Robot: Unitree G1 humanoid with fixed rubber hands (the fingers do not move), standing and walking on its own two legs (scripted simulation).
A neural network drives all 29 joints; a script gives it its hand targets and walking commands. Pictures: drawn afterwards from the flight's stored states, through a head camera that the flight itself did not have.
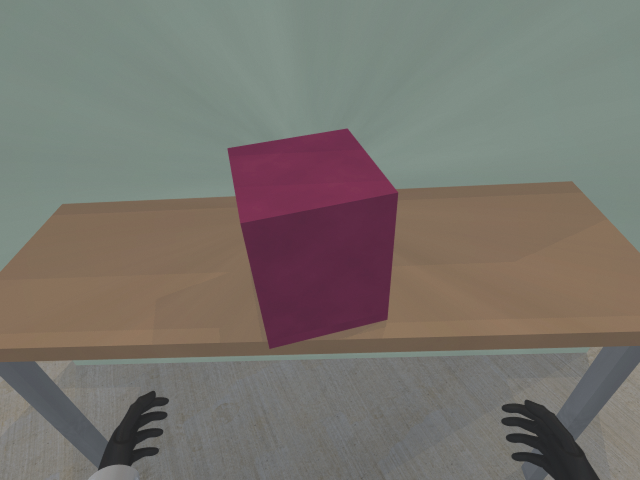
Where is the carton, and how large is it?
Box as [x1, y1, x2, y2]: [227, 128, 397, 348]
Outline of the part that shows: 347,128 227,148 241,228 269,348 387,318 397,192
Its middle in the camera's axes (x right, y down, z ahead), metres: -0.01 -0.01 +0.64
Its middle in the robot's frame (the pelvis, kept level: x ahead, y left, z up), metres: +0.50 +0.04 +0.08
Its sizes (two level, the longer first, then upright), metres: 0.210 0.200 0.250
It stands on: a table, 0.71 m high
